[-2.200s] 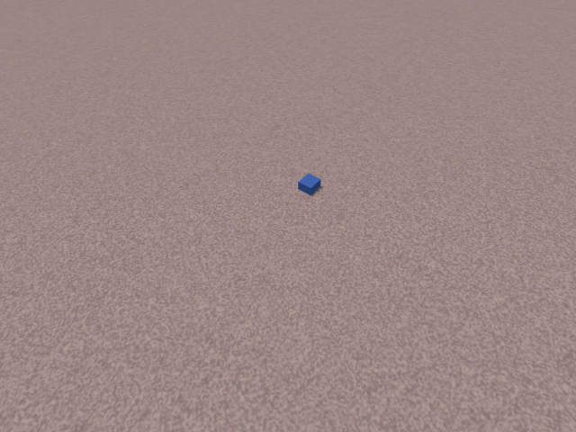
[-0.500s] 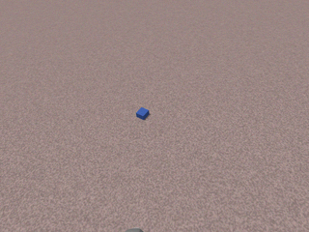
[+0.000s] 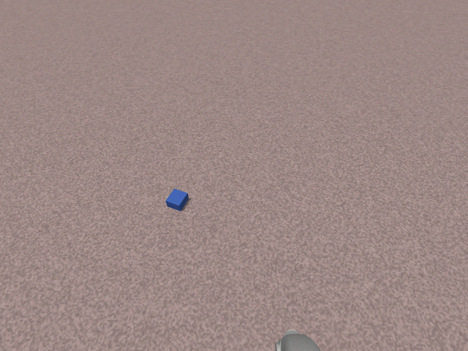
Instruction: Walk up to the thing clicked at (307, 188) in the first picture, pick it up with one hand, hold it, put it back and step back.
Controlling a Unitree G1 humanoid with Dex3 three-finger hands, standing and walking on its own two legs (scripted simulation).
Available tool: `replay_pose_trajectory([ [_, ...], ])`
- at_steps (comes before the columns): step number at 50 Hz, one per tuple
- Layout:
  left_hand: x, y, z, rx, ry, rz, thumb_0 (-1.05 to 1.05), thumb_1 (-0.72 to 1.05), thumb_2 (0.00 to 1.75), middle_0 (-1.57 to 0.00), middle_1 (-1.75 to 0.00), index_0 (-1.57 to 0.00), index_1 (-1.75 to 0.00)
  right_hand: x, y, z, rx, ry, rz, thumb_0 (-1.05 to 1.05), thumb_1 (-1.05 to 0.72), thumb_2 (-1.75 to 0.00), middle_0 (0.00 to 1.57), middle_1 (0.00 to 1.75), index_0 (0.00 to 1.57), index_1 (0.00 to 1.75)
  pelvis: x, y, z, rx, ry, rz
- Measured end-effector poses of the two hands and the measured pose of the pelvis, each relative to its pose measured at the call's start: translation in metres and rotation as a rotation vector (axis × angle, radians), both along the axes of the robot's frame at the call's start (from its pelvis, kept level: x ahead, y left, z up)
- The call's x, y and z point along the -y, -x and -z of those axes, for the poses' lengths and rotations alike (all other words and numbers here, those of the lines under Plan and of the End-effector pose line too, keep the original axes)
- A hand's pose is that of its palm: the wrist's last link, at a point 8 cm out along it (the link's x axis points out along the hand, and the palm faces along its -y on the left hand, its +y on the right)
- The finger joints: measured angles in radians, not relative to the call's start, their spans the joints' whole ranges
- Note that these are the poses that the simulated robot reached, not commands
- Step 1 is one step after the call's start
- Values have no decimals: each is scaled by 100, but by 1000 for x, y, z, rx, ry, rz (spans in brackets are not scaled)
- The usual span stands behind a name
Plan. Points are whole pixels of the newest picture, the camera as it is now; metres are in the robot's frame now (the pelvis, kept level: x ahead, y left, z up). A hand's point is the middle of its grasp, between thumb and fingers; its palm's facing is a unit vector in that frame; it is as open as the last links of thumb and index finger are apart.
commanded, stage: walk up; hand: left
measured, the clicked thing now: (177, 199) +0.98 +0.29 -0.75
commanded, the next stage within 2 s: none
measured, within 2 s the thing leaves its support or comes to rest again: neither
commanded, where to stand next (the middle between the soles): +0.67 +0.04 m, yaw +0 degrees
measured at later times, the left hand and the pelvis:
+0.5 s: hand (110, 315) +0.24 +0.26 -0.13, palm faces +0.00 -0.92 -0.39, open 7.4 cm; pelvis +0.21 -0.02 +0.00, yaw +0 degrees
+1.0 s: hand (119, 217) +0.48 +0.29 -0.14, palm faces -0.07 -0.93 -0.36, open 7.4 cm; pelvis +0.40 +0.02 +0.00, yaw +0 degrees
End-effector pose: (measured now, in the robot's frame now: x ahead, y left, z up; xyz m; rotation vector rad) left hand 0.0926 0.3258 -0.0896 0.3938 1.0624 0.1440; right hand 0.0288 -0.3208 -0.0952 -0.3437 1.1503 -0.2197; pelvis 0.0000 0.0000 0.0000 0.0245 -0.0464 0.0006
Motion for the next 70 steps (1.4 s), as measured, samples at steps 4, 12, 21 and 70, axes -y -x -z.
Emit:
replay_pose_trajectory([
  [4,16,-62,-5,30,-23,39,1,91,90,-20,-30,-20,-30,16,-18,22,-45,-24,34,0,-90,-90,21,30,21,30,12,-42,10,1,-12,9],
  [12,50,-124,-10,102,-29,-10,1,91,90,-20,-30,-20,-30,28,-107,46,-65,-72,2,1,-90,-90,20,30,20,30,36,-113,15,24,-4,9],
  [21,43,-129,-12,-23,-16,-72,1,90,90,-21,-30,-20,-30,26,-208,15,9,-61,-49,0,-90,-90,20,30,20,30,30,-176,-4,6,30,13],
  [70,-13,-454,-2,-41,-21,-95,1,90,90,-21,-30,-20,-30,-23,-559,11,0,-33,-90,0,-90,-90,20,30,20,30,-18,-515,1,9,42,-14],
])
